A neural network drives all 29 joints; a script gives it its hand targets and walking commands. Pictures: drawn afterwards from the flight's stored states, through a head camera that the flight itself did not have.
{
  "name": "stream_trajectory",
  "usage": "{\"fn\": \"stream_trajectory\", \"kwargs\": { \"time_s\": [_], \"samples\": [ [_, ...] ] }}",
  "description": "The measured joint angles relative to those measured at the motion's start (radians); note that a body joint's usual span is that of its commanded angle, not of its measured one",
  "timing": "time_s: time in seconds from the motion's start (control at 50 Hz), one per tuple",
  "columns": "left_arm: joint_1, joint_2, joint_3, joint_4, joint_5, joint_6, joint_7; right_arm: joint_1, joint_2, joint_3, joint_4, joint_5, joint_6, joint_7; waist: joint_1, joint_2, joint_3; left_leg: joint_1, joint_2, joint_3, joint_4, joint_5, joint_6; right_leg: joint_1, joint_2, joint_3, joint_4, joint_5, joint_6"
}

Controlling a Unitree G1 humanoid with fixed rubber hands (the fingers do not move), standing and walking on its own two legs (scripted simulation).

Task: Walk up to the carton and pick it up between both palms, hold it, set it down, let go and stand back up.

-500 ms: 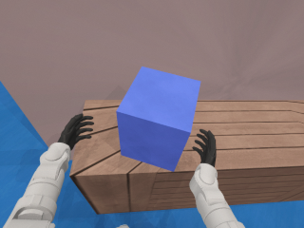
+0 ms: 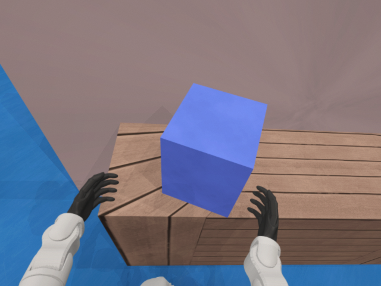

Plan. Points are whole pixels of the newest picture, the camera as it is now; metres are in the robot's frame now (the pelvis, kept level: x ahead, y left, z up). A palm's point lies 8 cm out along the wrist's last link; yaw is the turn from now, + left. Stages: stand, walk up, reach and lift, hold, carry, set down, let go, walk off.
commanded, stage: set down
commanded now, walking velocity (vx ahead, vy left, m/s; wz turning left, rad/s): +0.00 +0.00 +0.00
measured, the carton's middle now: (210, 152) +0.45 -0.04 -0.03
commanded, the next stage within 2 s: let go in 1.76 s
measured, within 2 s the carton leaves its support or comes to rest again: neither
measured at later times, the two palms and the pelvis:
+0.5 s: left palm (75, 227) +0.23 +0.25 -0.01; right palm (271, 240) +0.22 -0.15 -0.02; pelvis +0.01 -0.01 +0.00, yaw +1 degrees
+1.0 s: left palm (98, 232) +0.23 +0.21 -0.02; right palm (292, 245) +0.21 -0.20 -0.04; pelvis +0.03 -0.05 +0.01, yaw +1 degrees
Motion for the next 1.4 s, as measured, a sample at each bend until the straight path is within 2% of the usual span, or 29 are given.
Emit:
{"fn": "stream_trajectory", "kwargs": {
  "time_s": [0.24, 0.46, 0.56, 0.76, 0.9, 1.06, 1.14, 1.22, 1.34, 1.4],
  "samples": [
    [0.107, 0.019, -0.024, -0.084, -0.020, -0.035, -0.005, 0.078, 0.011, -0.011, -0.028, -0.036, -0.010, 0.012, 0.016, 0.017, 0.008, 0.013, -0.004, -0.008, 0.025, -0.017, 0.000, 0.011, -0.003, -0.007, 0.037, -0.027, 0.000],
    [0.160, 0.040, -0.004, -0.113, -0.019, -0.036, -0.014, 0.125, 0.013, -0.008, -0.059, -0.046, -0.006, 0.030, 0.024, 0.005, 0.017, 0.054, -0.005, -0.010, 0.005, -0.018, -0.010, 0.047, -0.003, -0.008, 0.029, -0.035, -0.003],
    [0.186, 0.030, 0.006, -0.124, 0.004, -0.030, -0.014, 0.138, 0.004, -0.006, -0.057, -0.046, -0.003, 0.047, 0.026, 0.005, 0.026, 0.079, -0.004, -0.009, -0.009, -0.018, -0.014, 0.069, -0.001, -0.007, 0.019, -0.038, -0.008],
    [0.261, -0.017, 0.039, -0.151, 0.053, -0.002, -0.005, 0.194, -0.018, 0.006, -0.048, -0.053, -0.007, 0.094, 0.022, 0.013, 0.030, 0.115, -0.006, -0.012, -0.059, -0.005, -0.031, 0.098, -0.002, -0.010, -0.015, -0.033, 0.004],
    [0.274, -0.035, 0.044, -0.159, 0.055, -0.012, 0.002, 0.217, -0.039, -0.003, -0.066, -0.059, -0.014, 0.122, 0.019, 0.017, 0.022, 0.113, -0.005, -0.017, -0.084, 0.004, -0.042, 0.083, -0.001, -0.014, -0.010, -0.040, 0.013],
    [0.288, -0.069, 0.074, -0.130, 0.099, 0.042, 0.017, 0.221, -0.085, 0.010, -0.021, -0.052, 0.005, 0.170, 0.011, 0.014, 0.007, 0.143, 0.005, -0.023, -0.141, 0.022, -0.067, 0.100, 0.012, -0.019, -0.041, -0.040, -0.012],
    [0.322, -0.092, 0.095, -0.126, 0.121, 0.048, 0.009, 0.260, -0.114, 0.030, -0.037, -0.039, -0.003, 0.177, 0.005, 0.005, -0.001, 0.164, 0.006, -0.024, -0.181, 0.036, -0.079, 0.112, 0.015, -0.021, -0.061, -0.039, -0.020],
    [0.343, -0.108, 0.117, -0.127, 0.151, 0.060, 0.009, 0.293, -0.140, 0.046, -0.024, -0.032, -0.004, 0.197, 0.010, -0.006, 0.000, 0.187, 0.008, -0.026, -0.218, 0.049, -0.090, 0.127, 0.018, -0.024, -0.080, -0.036, -0.029],
    [0.375, -0.109, 0.135, -0.137, 0.169, 0.062, -0.002, 0.337, -0.158, 0.053, -0.044, -0.036, -0.017, 0.201, 0.005, -0.009, 0.004, 0.201, 0.009, -0.030, -0.252, 0.063, -0.096, 0.139, 0.022, -0.028, -0.105, -0.029, -0.034],
    [0.382, -0.112, 0.136, -0.135, 0.175, 0.085, 0.006, 0.337, -0.168, 0.053, -0.027, -0.042, -0.009, 0.220, 0.004, -0.006, -0.001, 0.206, 0.009, -0.026, -0.269, 0.070, -0.097, 0.142, 0.022, -0.024, -0.121, -0.020, -0.035]
  ]
}}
